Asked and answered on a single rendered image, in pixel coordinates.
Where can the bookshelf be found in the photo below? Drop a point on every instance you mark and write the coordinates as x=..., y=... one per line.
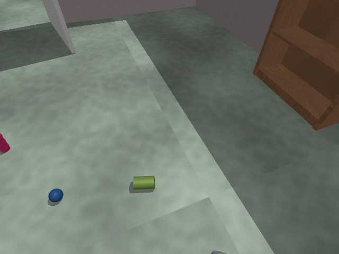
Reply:
x=299, y=59

